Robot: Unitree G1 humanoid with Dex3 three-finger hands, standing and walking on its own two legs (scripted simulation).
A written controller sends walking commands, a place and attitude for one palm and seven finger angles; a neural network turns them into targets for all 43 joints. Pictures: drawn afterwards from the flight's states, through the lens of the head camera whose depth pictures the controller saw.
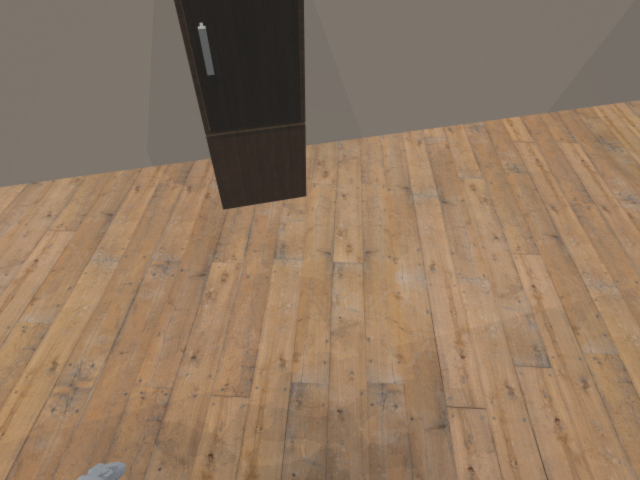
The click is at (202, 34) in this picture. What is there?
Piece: cupboard door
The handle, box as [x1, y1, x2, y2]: [198, 23, 214, 75]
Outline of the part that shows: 199,23 200,25 198,26 198,31 207,75 214,74 205,26 203,26 202,23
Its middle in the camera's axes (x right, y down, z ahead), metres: -0.37 -0.60 +1.22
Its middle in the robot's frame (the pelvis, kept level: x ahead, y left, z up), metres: +1.30 +0.43 -0.04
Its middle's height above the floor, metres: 0.73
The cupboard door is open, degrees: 0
